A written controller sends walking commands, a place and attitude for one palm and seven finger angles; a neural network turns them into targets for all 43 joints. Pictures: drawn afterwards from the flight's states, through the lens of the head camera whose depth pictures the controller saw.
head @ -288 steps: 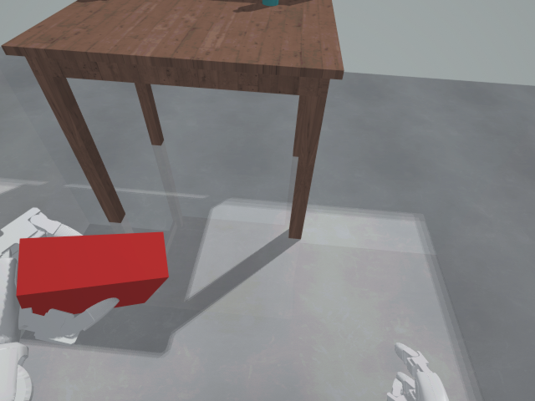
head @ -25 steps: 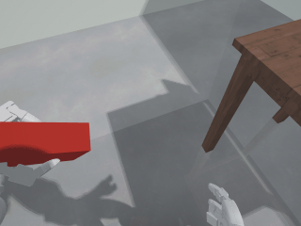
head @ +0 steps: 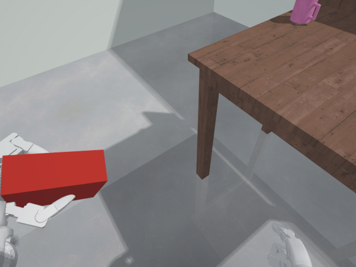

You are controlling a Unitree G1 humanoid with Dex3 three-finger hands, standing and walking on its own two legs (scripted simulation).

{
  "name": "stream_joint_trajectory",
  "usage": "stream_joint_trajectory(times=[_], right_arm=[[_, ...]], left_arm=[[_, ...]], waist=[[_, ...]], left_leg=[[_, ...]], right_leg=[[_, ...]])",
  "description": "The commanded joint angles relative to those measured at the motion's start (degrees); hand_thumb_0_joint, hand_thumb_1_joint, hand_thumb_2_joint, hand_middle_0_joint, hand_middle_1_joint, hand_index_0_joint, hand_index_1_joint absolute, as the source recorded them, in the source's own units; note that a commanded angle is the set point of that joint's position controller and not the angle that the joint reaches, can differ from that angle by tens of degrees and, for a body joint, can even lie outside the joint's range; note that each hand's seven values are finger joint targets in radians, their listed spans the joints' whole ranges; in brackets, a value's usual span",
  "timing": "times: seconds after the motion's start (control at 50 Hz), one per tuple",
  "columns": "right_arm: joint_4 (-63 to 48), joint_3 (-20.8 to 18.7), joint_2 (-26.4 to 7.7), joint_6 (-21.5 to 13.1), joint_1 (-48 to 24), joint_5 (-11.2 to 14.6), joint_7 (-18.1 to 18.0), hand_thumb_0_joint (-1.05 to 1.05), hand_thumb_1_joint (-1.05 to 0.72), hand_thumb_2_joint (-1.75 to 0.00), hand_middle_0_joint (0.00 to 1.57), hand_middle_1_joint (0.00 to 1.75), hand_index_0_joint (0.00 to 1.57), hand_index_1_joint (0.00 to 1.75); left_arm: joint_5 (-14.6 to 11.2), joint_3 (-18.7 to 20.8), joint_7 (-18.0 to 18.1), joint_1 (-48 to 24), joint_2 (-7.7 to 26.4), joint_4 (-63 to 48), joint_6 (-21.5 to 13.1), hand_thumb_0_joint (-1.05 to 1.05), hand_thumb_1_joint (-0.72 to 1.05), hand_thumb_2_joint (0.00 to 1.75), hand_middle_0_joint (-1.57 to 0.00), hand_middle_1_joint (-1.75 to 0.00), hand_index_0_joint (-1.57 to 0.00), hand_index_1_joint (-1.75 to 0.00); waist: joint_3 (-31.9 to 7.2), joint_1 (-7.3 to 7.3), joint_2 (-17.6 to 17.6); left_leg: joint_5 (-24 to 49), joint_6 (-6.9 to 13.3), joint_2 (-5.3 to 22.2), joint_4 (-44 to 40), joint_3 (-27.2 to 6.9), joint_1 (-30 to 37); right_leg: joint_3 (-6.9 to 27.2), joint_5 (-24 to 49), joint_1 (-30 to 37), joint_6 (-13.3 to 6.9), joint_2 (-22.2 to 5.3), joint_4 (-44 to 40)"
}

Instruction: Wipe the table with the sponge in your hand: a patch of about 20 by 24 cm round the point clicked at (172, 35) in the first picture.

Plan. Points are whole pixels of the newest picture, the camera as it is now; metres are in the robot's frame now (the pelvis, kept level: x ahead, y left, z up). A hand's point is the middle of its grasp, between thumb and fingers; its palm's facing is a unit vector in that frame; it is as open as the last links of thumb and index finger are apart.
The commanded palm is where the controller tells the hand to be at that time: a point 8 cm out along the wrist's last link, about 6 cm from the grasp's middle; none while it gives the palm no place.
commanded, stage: turn to face it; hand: left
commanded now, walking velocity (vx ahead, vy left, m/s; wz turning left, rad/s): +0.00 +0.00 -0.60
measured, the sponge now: (72, 179) +0.23 +0.20 +0.16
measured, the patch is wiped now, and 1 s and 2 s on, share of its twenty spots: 0.00 0.00 0.00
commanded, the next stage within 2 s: take the last steps up to it in 1.98 s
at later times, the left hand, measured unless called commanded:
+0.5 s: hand (149, 186) +0.22 +0.06 +0.16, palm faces +0.13 -0.85 -0.51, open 9.8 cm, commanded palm +0.15 +0.14 +0.17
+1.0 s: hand (212, 224) +0.17 -0.04 +0.15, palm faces -0.09 -0.91 -0.41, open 9.8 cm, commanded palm +0.15 +0.02 +0.17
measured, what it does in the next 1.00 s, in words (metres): walks backwards, turning right: left foot, then right foot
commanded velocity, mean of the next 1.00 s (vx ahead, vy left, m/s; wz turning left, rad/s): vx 0.00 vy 0.00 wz -0.60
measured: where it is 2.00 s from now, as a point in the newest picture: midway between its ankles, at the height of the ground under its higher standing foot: outside the picture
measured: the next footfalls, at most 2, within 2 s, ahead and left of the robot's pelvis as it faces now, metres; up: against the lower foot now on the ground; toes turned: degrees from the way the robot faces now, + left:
left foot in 0.14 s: -0.03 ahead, +0.12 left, +0.00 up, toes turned +0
right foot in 0.42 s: -0.02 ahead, -0.22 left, +0.00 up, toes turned -19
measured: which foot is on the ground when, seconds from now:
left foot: up 0.00-0.12, down 0.14-0.44, up 0.46-0.74, down 0.76-1.00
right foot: down 0.00-0.14, up 0.16-0.40, down 0.42-0.78, up 0.80-1.00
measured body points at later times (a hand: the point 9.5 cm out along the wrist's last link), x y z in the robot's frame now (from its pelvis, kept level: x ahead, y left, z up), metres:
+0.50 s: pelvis -0.08 -0.09 -0.03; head -0.02 -0.13 +0.42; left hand +0.21 +0.11 +0.19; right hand +0.01 -0.34 -0.15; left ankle -0.08 +0.10 -0.69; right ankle -0.06 -0.20 -0.74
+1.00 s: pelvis -0.15 -0.11 -0.01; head -0.13 -0.15 +0.43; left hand +0.17 +0.01 +0.17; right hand -0.11 -0.38 -0.11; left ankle -0.05 +0.02 -0.74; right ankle -0.21 -0.20 -0.71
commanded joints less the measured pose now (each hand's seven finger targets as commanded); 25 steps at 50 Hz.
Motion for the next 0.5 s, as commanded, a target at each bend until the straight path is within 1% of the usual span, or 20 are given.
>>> stream_joint_trajectory(times=[0.0, 0.04, 0.08, 0.1, 0.12, 0.14, 0.16, 0.18, 0.2, 0.22, 0.24, 0.26, 0.32, 0.36, 0.38, 0.4, 0.42, 0.44, 0.46, 0.48], right_arm=[[-8.9, -1.4, -4.4, -2.0, -4.2, -0.5, -0.1, 0.00, -0.90, -0.90, 0.20, 0.30, 0.20, 0.30], [-9.1, -1.5, -3.9, -1.6, -3.7, -0.1, 0.3, 0.00, -0.90, -0.90, 0.20, 0.30, 0.20, 0.30], [-8.5, -1.8, -4.0, -1.4, -1.1, 0.1, 0.6, 0.00, -0.90, -0.90, 0.20, 0.30, 0.20, 0.30], [-8.6, -1.9, -4.7, -1.4, -0.6, -0.1, 0.5, 0.00, -0.90, -0.90, 0.20, 0.30, 0.20, 0.30], [-11.0, -1.6, -5.0, -1.7, -4.9, -1.2, 0.3, 0.00, -0.90, -0.90, 0.20, 0.30, 0.20, 0.30], [-13.0, -1.3, -2.9, -3.1, -6.1, -1.8, 0.2, 0.00, -0.90, -0.90, 0.20, 0.30, 0.20, 0.30], [-13.3, -1.7, -3.2, -3.9, -6.0, -0.8, 0.2, 0.00, -0.90, -0.90, 0.20, 0.30, 0.20, 0.30], [-12.5, -2.0, -2.6, -3.9, -5.3, -0.4, 0.7, 0.00, -0.90, -0.90, 0.20, 0.30, 0.20, 0.30], [-12.7, -2.3, -3.2, -4.2, -4.8, 0.1, 1.0, 0.00, -0.90, -0.90, 0.20, 0.30, 0.20, 0.30], [-12.5, -2.0, -3.2, -4.8, -4.0, 0.4, 1.4, 0.00, -0.90, -0.90, 0.20, 0.30, 0.20, 0.30], [-11.8, -1.8, -3.2, -5.3, -3.2, 0.7, 1.3, 0.00, -0.90, -0.90, 0.20, 0.30, 0.20, 0.30], [-11.3, -1.8, -3.8, -5.9, -1.9, 1.2, 1.1, 0.00, -0.90, -0.90, 0.20, 0.30, 0.20, 0.30], [-10.6, -2.1, -5.6, -8.1, 1.3, 1.2, 0.6, 0.00, -0.90, -0.90, 0.20, 0.30, 0.20, 0.30], [-9.8, -2.2, -5.5, -9.2, 1.4, 1.2, 0.7, 0.00, -0.90, -0.90, 0.20, 0.30, 0.20, 0.30], [-9.3, -2.1, -5.1, -9.5, 1.6, 1.3, 0.8, 0.00, -0.90, -0.90, 0.20, 0.30, 0.20, 0.30], [-9.8, -2.0, -3.3, -9.6, 1.1, 1.4, 0.6, 0.00, -0.90, -0.90, 0.20, 0.30, 0.20, 0.30], [-10.5, -1.4, -3.0, -9.5, -1.6, 0.7, 0.2, 0.00, -0.90, -0.90, 0.20, 0.30, 0.20, 0.30], [-9.9, -1.8, -2.7, -8.9, -3.3, 1.1, -0.1, 0.00, -0.90, -0.90, 0.20, 0.30, 0.20, 0.30], [-10.3, -2.2, -3.3, -8.1, -3.4, 1.0, -0.2, 0.00, -0.90, -0.90, 0.20, 0.30, 0.20, 0.30], [-10.4, -0.7, -1.6, -7.0, -4.1, 0.5, 0.1, 0.00, -0.90, -0.90, 0.20, 0.30, 0.20, 0.30]], left_arm=[[0.2, 8.4, 1.0, -5.1, 11.9, -10.1, -4.2, 0.00, 0.10, 1.30, -1.20, -1.60, -1.20, -1.60], [0.5, 8.0, 0.6, -5.8, 11.7, -9.6, -4.3, 0.00, 0.10, 1.30, -1.20, -1.60, -1.20, -1.60], [0.6, 6.7, -0.4, -8.4, 11.7, -10.4, -4.4, 0.00, 0.10, 1.30, -1.20, -1.60, -1.20, -1.60], [0.4, 5.8, -1.1, -10.1, 11.6, -11.3, -4.8, 0.00, 0.10, 1.30, -1.20, -1.60, -1.20, -1.60], [0.5, 6.2, -1.7, -10.2, 11.6, -12.8, -5.1, 0.00, 0.10, 1.30, -1.20, -1.60, -1.20, -1.60], [1.7, 8.1, -1.3, -10.4, 12.8, -15.0, -5.3, 0.00, 0.10, 1.30, -1.20, -1.60, -1.20, -1.60], [2.0, 9.8, -1.3, -10.8, 13.9, -17.5, -5.1, 0.00, 0.10, 1.30, -1.20, -1.60, -1.20, -1.60], [2.2, 10.8, -1.8, -9.1, 14.6, -18.1, -5.1, 0.00, 0.10, 1.30, -1.20, -1.60, -1.20, -1.60], [0.9, 9.8, -2.0, -3.9, 12.7, -16.4, -4.5, 0.00, 0.10, 1.30, -1.20, -1.60, -1.20, -1.60], [0.6, 10.3, -1.7, -4.4, 13.1, -19.4, -4.2, 0.00, 0.10, 1.30, -1.20, -1.60, -1.20, -1.60], [0.7, 7.7, -1.3, -3.9, 10.9, -18.4, -4.0, 0.00, 0.10, 1.30, -1.20, -1.60, -1.20, -1.60], [0.9, 6.7, -0.9, -4.2, 9.9, -18.7, -4.2, 0.00, 0.10, 1.30, -1.20, -1.60, -1.20, -1.60], [1.5, 6.5, -0.3, -8.1, 11.0, -16.5, -3.7, 0.00, 0.10, 1.30, -1.20, -1.60, -1.20, -1.60], [1.8, 7.3, -0.2, -10.2, 11.4, -13.6, -3.8, 0.00, 0.10, 1.30, -1.20, -1.60, -1.20, -1.60], [2.3, 7.8, 0.1, -12.1, 12.5, -13.0, -4.0, 0.00, 0.10, 1.30, -1.20, -1.60, -1.20, -1.60], [2.4, 10.0, 0.5, -11.7, 14.9, -12.1, -4.4, 0.00, 0.10, 1.30, -1.20, -1.60, -1.20, -1.60], [2.4, 13.0, 1.3, -7.5, 17.3, -9.6, -4.5, 0.00, 0.10, 1.30, -1.20, -1.60, -1.20, -1.60], [1.3, 12.9, 1.5, -8.7, 16.7, -13.8, -4.6, 0.00, 0.10, 1.30, -1.20, -1.60, -1.20, -1.60], [0.7, 14.4, 1.1, -5.2, 17.8, -15.6, -5.0, 0.00, 0.10, 1.30, -1.20, -1.60, -1.20, -1.60], [0.0, 15.7, 1.0, 0.4, 17.6, -16.9, -5.3, 0.00, 0.10, 1.30, -1.20, -1.60, -1.20, -1.60]], waist=[[-7.8, 0.59, -6.2], [-8.6, 0.63, -7.5], [-8.4, -1.65, -6.5], [-8.3, -3.11, 0.4], [-7.1, -1.24, 15.5], [-5.3, 0.50, 16.1], [-4.1, 0.50, 12.6], [-4.7, 1.00, 12.9], [-2.6, 0.60, 14.5], [-1.7, 0.56, 14.0], [1.7, -0.32, 13.1], [2.1, -0.42, 12.3], [0.0, -1.98, 13.0], [-2.8, -1.41, 12.6], [-4.2, -1.41, 7.8], [-6.2, -1.05, -5.8], [-8.2, 0.10, -14.1], [-10.6, -0.08, -14.5], [-9.0, -0.02, -11.0], [-9.0, -0.02, -6.6]], left_leg=[[-3.8, 0.9, -2.4, -12.2, 3.0, 4.1], [-5.7, 2.1, -3.3, -20.2, 5.2, 9.9], [-4.3, 4.5, -1.8, -32.9, 7.2, 21.4], [-2.1, 7.4, 3.8, -39.9, 3.8, 27.4], [4.9, 11.9, 18.0, -43.4, -8.0, 26.4], [9.1, 16.4, 30.0, -40.5, -15.6, 16.8], [16.5, 15.9, 29.3, -40.5, -9.8, 14.0], [15.0, 14.0, 25.8, -39.1, -1.6, 9.7], [14.3, 13.8, 24.2, -36.3, 0.4, 8.8], [16.2, 13.0, 23.1, -34.8, 2.5, 12.0], [20.5, 11.8, 22.9, -34.2, 2.3, 11.2], [24.9, 9.6, 21.7, -32.8, 5.6, 11.7], [34.1, 5.9, 19.0, -25.9, 9.7, 14.6], [33.2, 4.0, 17.3, -15.6, 11.7, 13.8], [28.5, 2.6, 15.2, -7.3, 12.1, 10.7], [7.9, 0.5, 9.5, 5.0, 12.1, 1.1], [-14.9, -0.6, 4.1, 15.2, 6.9, -9.6], [-13.9, -0.4, 6.4, 19.0, -0.3, -7.6], [-11.7, -0.2, 7.0, 20.0, -2.1, -6.6], [-8.4, -0.3, 6.6, 18.7, -2.2, -7.2]], right_leg=[[20.4, -20.0, 6.2, 9.6, -14.6, -13.7], [19.5, -17.2, 5.4, 11.6, -12.6, -14.4], [15.8, -14.1, -0.9, 15.7, -8.7, -11.4], [12.2, -14.1, -6.1, 17.3, -5.1, -0.4], [6.1, -19.3, -12.3, 16.0, -1.3, 22.6], [4.1, -23.9, -14.8, 12.5, -5.1, 44.0], [3.2, -24.4, -15.8, 10.6, -5.9, 52.8], [1.9, -23.6, -13.6, 10.1, -7.0, 56.2], [0.8, -24.3, -15.0, 10.2, -8.5, 54.6], [-0.3, -23.2, -17.1, 10.4, -9.6, 50.3], [-2.3, -24.0, -15.6, 10.6, -10.2, 43.3], [-5.2, -23.7, -11.9, 10.7, -10.1, 34.2], [-12.8, -18.6, -2.5, 11.6, -6.3, 19.3], [-14.6, -10.7, 6.4, 11.5, -5.4, 10.3], [-10.8, -2.9, 11.4, 9.7, -8.8, 5.9], [3.3, 19.7, 18.8, 4.4, -17.7, 5.6], [19.3, 41.0, 20.3, -1.5, -27.4, 6.0], [19.6, 35.8, 18.0, -1.9, -29.0, 5.7], [20.0, 24.4, 13.8, -2.3, -27.7, 4.6], [17.0, 20.4, 13.7, -3.0, -25.1, 6.2]])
